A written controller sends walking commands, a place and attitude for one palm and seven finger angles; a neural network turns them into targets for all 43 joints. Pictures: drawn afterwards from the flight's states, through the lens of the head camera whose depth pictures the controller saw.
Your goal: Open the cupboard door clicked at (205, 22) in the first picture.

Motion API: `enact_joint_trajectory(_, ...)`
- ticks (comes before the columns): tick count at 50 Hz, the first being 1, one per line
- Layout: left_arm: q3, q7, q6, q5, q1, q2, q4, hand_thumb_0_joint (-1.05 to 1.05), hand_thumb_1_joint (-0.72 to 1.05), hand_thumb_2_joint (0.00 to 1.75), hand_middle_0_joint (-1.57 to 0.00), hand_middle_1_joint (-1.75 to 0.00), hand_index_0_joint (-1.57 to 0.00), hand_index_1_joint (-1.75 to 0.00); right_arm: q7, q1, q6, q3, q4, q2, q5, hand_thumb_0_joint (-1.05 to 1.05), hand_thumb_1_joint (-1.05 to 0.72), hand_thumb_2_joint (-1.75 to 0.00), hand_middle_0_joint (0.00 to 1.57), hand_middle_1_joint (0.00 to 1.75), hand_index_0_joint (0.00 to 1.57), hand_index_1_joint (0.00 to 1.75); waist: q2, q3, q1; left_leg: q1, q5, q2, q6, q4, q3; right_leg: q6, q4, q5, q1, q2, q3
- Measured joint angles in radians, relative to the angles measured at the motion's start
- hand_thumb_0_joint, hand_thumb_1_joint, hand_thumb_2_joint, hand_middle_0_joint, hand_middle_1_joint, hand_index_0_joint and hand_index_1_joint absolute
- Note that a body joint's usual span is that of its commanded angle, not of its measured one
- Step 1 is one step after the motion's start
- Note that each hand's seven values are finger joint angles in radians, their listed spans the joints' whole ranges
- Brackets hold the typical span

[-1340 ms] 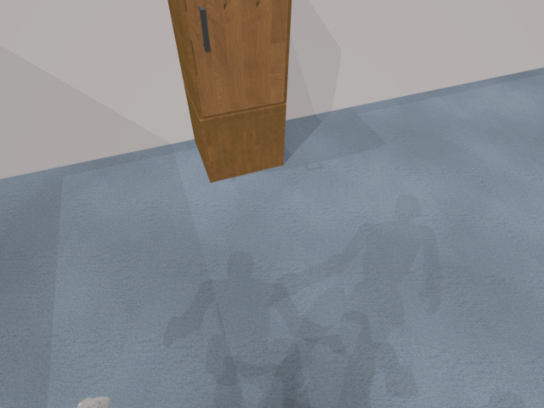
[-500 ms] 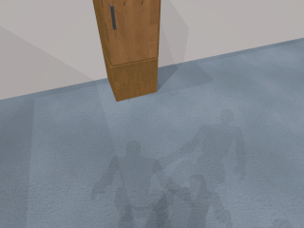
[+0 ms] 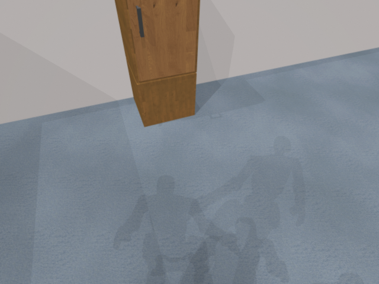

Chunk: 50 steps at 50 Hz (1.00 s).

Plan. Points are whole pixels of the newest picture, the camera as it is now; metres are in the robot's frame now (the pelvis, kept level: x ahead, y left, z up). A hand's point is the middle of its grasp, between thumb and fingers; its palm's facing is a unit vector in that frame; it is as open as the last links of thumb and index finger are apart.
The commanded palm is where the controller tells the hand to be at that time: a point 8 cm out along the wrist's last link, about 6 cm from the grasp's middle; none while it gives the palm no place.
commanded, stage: look at it before walking up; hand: left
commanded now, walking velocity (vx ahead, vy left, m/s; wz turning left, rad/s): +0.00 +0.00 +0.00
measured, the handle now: (139, 21) +1.32 +0.35 +0.02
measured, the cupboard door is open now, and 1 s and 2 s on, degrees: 0 0 0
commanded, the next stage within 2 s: walk to a spot facing it in 0.10 s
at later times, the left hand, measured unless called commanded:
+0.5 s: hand out of the picture +0.04 +0.20 -0.19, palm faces -0.07 -0.97 -0.22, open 7.4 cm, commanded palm none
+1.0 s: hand out of the picture +0.16 +0.16 -0.19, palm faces -0.12 -0.98 -0.14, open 7.3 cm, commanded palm none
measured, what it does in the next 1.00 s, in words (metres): walks ahead: left foot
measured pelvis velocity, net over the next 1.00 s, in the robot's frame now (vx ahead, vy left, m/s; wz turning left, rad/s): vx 0.22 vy -0.01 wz -0.25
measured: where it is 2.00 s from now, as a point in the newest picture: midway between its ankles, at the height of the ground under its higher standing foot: (221, 224)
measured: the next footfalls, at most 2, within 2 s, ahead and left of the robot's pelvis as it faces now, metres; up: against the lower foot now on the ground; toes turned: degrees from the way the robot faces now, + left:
left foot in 1.00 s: +0.40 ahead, +0.07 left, +0.00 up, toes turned -7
right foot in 1.52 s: +0.49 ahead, -0.24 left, +0.00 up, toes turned -36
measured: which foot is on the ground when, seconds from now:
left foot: down 0.00-0.58, up 0.60-0.98, down 1.00-1.00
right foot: down 0.00-1.00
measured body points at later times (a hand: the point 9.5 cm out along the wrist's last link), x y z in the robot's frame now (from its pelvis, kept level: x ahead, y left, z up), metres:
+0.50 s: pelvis +0.04 -0.01 -0.02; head +0.03 +0.00 +0.43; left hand +0.05 +0.25 -0.17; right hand +0.04 -0.26 -0.17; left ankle +0.00 +0.13 -0.74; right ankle +0.01 -0.11 -0.74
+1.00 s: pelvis +0.22 -0.01 -0.02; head +0.25 +0.00 +0.43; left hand +0.17 +0.21 -0.18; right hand +0.30 -0.26 -0.15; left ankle +0.36 +0.08 -0.74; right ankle +0.05 -0.11 -0.74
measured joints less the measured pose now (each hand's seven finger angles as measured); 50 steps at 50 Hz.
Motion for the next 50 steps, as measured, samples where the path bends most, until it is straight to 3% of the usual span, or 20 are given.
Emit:
enact_joint_trajectory(14,0.002,0.007,0.006,0.0,0.014,-0.005,0.002,0.0,0.91,0.9,-0.2,-0.3,-0.21,-0.29,-0.003,0.003,0.005,0.003,0.002,0.007,-0.005,0.01,-0.91,-0.89,0.2,0.3,0.2,0.3,0.002,-0.006,0.007,-0.001,-0.006,0.003,-0.002,0.005,0.002,0.0,-0.001,-0.001,0.001,0.003,0.002)
enact_joint_trajectory(23,0.025,-0.024,0.027,0.01,0.174,-0.081,-0.026,0.0,0.91,0.9,-0.2,-0.3,-0.2,-0.29,0.002,0.122,-0.001,-0.01,-0.037,0.088,-0.014,0.0,-0.91,-0.89,0.2,0.3,0.2,0.3,-0.009,-0.042,0.019,-0.031,-0.147,0.03,0.002,0.163,0.072,-0.028,0.208,-0.163,-0.082,0.029,0.057)
enact_joint_trajectory(26,0.033,-0.03,0.029,0.011,0.208,-0.112,-0.021,0.0,0.91,0.9,-0.2,-0.3,-0.2,-0.29,-0.001,0.168,-0.018,-0.021,-0.038,0.112,-0.013,0.0,-0.91,-0.89,0.2,0.3,0.2,0.3,-0.01,-0.027,0.015,0.003,-0.188,0.043,-0.008,0.173,0.113,-0.022,0.335,-0.242,-0.142,0.007,-0.005)
enact_joint_trajectory(28,0.038,-0.035,0.022,0.012,0.213,-0.134,-0.024,0.0,0.91,0.9,-0.2,-0.3,-0.2,-0.29,-0.004,0.198,-0.023,-0.025,-0.032,0.12,-0.015,0.0,-0.91,-0.89,0.2,0.3,0.2,0.3,0.006,-0.009,0.008,0.022,-0.214,0.062,-0.021,0.188,0.125,-0.021,0.31,-0.233,-0.151,-0.004,-0.055)
enact_joint_trajectory(30,0.043,-0.035,-0.008,0.014,0.212,-0.147,-0.038,0.0,0.91,0.9,-0.2,-0.3,-0.2,-0.29,-0.004,0.227,-0.016,-0.027,-0.015,0.125,-0.011,0.0,-0.91,-0.89,0.2,0.3,0.2,0.3,0.025,0.004,0.003,-0.023,-0.264,0.09,-0.015,0.327,0.114,-0.039,0.279,-0.131,-0.137,0.005,-0.088)
enact_joint_trajectory(33,0.043,-0.012,-0.048,0.008,0.225,-0.167,-0.047,0.0,0.91,0.9,-0.2,-0.3,-0.21,-0.29,0.003,0.232,0.009,-0.03,0.022,0.136,-0.01,0.01,-0.91,-0.89,0.2,0.3,0.2,0.3,0.029,0.005,0.023,-0.17,-0.267,0.084,0.002,0.652,0.074,-0.062,0.256,-0.17,-0.094,0.023,-0.097)
enact_joint_trajectory(36,0.037,0.003,-0.057,0.012,0.259,-0.191,-0.034,0.0,0.91,0.9,-0.2,-0.3,-0.21,-0.29,0.007,0.193,0.011,-0.041,0.013,0.141,-0.016,0.01,-0.91,-0.89,0.2,0.3,0.2,0.3,0.023,0.0,0.028,-0.297,-0.18,0.087,-0.005,0.754,0.079,-0.057,0.147,-0.143,-0.027,0.033,-0.075)
enact_joint_trajectory(40,0.029,0.008,-0.059,0.015,0.302,-0.217,0.004,0.0,0.91,0.9,-0.2,-0.3,-0.21,-0.29,0.017,0.119,0.0,-0.053,-0.045,0.154,-0.014,0.01,-0.91,-0.89,0.2,0.3,0.19,0.3,0.011,-0.007,0.017,-0.411,-0.075,0.105,-0.022,0.669,0.09,-0.054,0.018,-0.107,0.054,0.034,-0.037)
enact_joint_trajectory(43,0.028,0.011,-0.061,0.015,0.32,-0.227,0.024,0.0,0.91,0.9,-0.2,-0.3,-0.21,-0.29,0.025,0.063,-0.007,-0.055,-0.082,0.165,-0.012,0.01,-0.91,-0.89,0.2,0.3,0.19,0.3,0.01,-0.002,0.023,-0.448,-0.013,0.113,-0.022,0.553,0.087,-0.041,-0.039,-0.106,0.109,0.035,-0.012)
enact_joint_trajectory(48,0.038,0.016,-0.056,0.016,0.33,-0.217,0.042,0.0,0.9,0.9,-0.2,-0.3,-0.21,-0.3,0.032,-0.01,-0.023,-0.05,-0.121,0.184,-0.007,0.01,-0.91,-0.89,0.2,0.3,0.19,0.3,-0.003,0.016,0.05,-0.394,0.015,0.094,0.001,0.334,0.098,-0.011,-0.045,-0.17,0.187,0.024,0.019)
enact_joint_trajectory(50,0.046,0.016,-0.054,0.013,0.343,-0.211,0.045,0.0,0.9,0.9,-0.2,-0.3,-0.21,-0.3,0.027,-0.022,-0.044,-0.043,-0.138,0.186,-0.011,0.01,-0.91,-0.89,0.2,0.3,0.19,0.3,-0.008,0.017,0.054,-0.315,0.023,0.077,0.017,0.232,0.107,0.0,0.055,-0.242,0.176,0.017,0.037)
